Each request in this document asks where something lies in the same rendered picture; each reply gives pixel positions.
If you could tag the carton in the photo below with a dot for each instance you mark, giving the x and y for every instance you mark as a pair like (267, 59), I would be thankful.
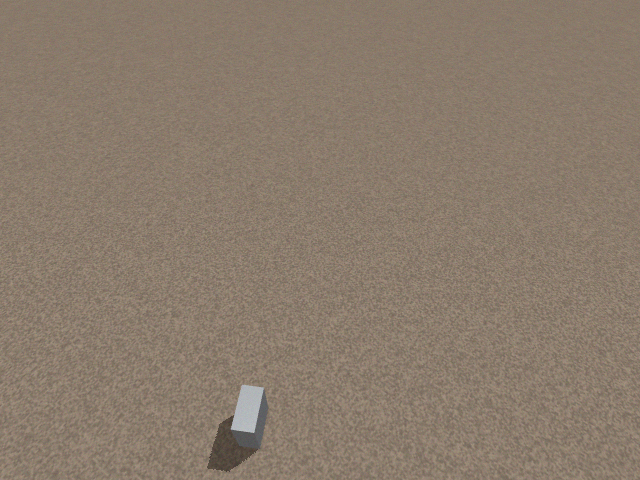
(250, 416)

